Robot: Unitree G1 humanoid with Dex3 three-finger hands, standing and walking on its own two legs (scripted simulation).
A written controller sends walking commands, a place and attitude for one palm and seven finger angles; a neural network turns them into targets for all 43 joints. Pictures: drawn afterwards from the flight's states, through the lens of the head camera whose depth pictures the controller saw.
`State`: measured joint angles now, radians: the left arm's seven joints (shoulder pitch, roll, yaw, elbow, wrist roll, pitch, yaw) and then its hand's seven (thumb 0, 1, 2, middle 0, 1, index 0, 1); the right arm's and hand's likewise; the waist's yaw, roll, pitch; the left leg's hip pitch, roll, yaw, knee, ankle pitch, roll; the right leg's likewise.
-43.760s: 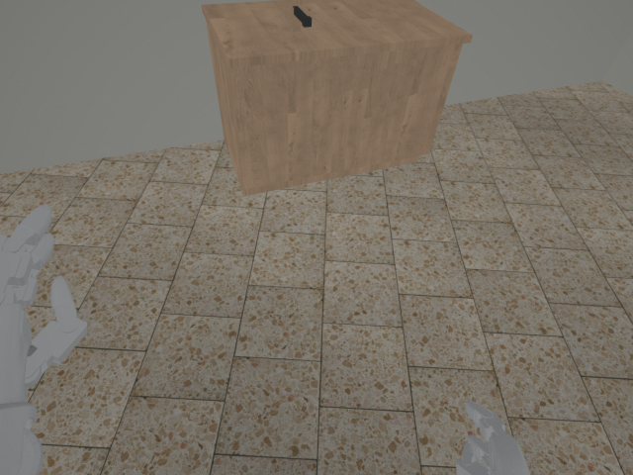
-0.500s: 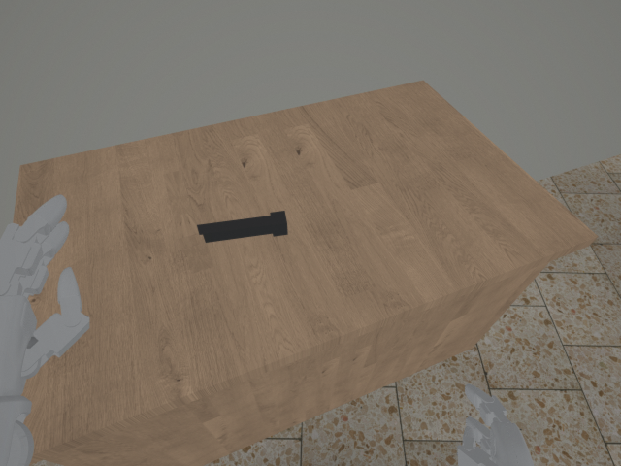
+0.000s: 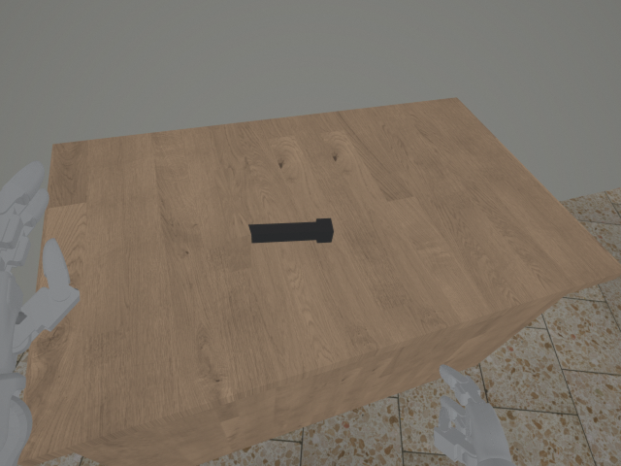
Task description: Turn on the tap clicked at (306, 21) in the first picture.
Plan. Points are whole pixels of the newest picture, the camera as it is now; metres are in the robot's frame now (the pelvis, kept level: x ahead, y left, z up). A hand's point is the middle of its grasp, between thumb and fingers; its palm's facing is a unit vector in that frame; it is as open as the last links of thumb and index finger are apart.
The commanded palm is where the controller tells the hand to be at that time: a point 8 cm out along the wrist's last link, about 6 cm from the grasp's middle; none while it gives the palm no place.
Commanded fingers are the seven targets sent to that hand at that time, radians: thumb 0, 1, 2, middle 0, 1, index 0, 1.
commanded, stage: come to a stop and stand still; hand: left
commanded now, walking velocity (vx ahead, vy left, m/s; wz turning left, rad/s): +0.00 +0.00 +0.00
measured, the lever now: (323, 230) +0.46 +0.02 +0.00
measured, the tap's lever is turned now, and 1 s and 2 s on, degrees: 79 79 79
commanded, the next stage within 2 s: look again from close up in 0.16 s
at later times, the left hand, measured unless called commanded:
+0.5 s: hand (86, 292) +0.22 +0.23 +0.17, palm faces +0.37 -0.86 -0.36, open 7.5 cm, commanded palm +0.16 +0.27 +0.17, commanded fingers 0.00 0.90 0.90 -0.20 -0.30 -0.20 -0.30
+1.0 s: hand (123, 287) +0.23 +0.20 +0.17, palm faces +0.36 -0.86 -0.35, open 7.5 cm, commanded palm +0.16 +0.24 +0.17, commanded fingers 0.00 0.90 0.90 -0.20 -0.30 -0.20 -0.30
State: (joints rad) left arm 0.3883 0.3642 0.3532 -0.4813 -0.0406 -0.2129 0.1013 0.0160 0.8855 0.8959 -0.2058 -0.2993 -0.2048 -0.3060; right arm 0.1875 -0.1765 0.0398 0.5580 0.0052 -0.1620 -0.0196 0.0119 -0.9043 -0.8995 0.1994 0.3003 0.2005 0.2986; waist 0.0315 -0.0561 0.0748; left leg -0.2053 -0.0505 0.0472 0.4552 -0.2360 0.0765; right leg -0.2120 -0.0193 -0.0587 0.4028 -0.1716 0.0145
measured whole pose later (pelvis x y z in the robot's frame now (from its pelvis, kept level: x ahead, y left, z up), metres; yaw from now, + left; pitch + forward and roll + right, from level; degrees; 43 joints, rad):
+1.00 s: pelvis +0.00 -0.04 +0.00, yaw -1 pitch +0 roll -1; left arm 0.41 0.38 0.37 -0.50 -0.07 -0.19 0.10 0.01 0.89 0.90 -0.20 -0.30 -0.20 -0.31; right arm 0.19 -0.17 0.02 0.55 0.02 -0.10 -0.02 0.01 -0.90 -0.90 0.20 0.30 0.20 0.30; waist 0.01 -0.04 0.06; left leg -0.21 0.00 0.04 0.45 -0.23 0.02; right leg -0.22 0.03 -0.07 0.39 -0.17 -0.04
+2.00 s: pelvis +0.00 -0.09 -0.01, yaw -1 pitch +0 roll -1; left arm 0.49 0.41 0.38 -0.55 -0.11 -0.12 0.08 0.01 0.89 0.90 -0.21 -0.30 -0.21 -0.31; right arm 0.19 -0.20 0.01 0.55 0.03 -0.06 -0.04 0.01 -0.91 -0.90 0.20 0.30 0.20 0.30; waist 0.00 -0.01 0.06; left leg -0.25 0.08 0.01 0.53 -0.28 -0.04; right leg -0.25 0.11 -0.10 0.44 -0.20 -0.11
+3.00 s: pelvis +0.01 -0.10 -0.01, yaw +0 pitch +1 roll -1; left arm 0.48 0.40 0.37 -0.54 -0.11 -0.11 0.10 0.01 0.89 0.90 -0.21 -0.30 -0.21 -0.31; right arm 0.20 -0.21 0.00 0.55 0.03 -0.05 -0.04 0.01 -0.91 -0.90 0.20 0.30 0.20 0.30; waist -0.01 0.00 0.05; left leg -0.25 0.08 0.00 0.52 -0.28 -0.05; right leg -0.25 0.11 -0.11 0.43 -0.20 -0.12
